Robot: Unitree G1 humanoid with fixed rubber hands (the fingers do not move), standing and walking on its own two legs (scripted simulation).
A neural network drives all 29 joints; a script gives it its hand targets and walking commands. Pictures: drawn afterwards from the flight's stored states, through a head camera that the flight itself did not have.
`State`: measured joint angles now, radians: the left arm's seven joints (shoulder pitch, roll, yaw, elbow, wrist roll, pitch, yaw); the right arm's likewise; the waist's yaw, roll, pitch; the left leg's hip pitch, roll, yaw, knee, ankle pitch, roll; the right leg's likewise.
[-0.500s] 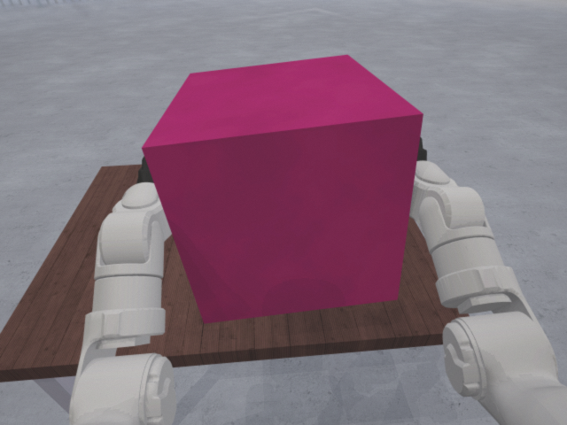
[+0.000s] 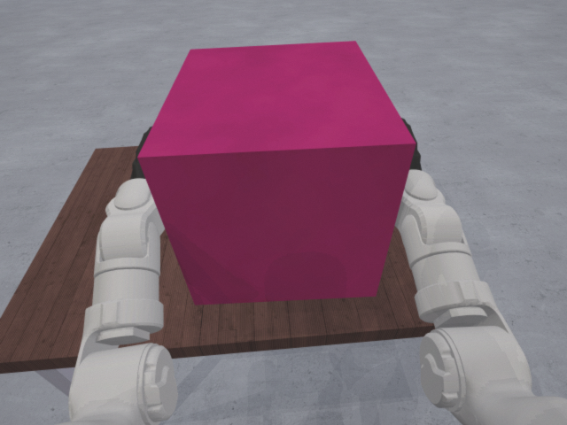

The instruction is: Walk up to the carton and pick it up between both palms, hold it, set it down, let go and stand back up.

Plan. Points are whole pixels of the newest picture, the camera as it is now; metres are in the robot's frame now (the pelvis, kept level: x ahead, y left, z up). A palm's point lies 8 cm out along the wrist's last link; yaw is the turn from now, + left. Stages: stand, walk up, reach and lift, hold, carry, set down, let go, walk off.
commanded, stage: set down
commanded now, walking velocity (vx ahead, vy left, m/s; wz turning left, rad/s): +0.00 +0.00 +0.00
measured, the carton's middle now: (278, 167) +0.43 -0.02 +0.17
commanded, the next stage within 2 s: none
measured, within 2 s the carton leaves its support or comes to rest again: neither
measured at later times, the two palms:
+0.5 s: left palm (152, 195) +0.40 +0.16 +0.16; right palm (394, 197) +0.37 -0.18 +0.14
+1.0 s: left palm (160, 195) +0.43 +0.16 +0.14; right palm (387, 202) +0.39 -0.18 +0.12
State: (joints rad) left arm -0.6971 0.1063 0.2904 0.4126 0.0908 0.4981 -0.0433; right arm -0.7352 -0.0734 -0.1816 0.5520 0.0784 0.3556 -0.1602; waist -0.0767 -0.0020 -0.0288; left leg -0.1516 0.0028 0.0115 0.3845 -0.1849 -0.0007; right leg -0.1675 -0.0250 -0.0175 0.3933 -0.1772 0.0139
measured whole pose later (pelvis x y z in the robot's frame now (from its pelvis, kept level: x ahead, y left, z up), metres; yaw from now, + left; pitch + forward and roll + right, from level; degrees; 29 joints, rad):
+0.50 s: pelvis +0.01 +0.01 +0.00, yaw +0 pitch -5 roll +0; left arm -0.64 0.08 0.29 0.46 0.09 0.39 -0.07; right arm -0.59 -0.04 -0.17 0.54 0.04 0.22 -0.17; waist -0.08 -0.01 0.02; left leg -0.09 -0.01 0.01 0.38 -0.21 0.00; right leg -0.10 -0.03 -0.02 0.37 -0.19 0.03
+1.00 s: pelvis +0.03 +0.01 +0.00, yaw +0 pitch -4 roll +0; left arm -0.70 0.11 0.29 0.66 0.09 0.24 -0.11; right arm -0.57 0.02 -0.26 0.54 -0.06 0.17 -0.17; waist -0.08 -0.02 0.04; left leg -0.09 -0.01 0.01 0.38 -0.23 0.01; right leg -0.10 -0.04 -0.02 0.37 -0.21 0.04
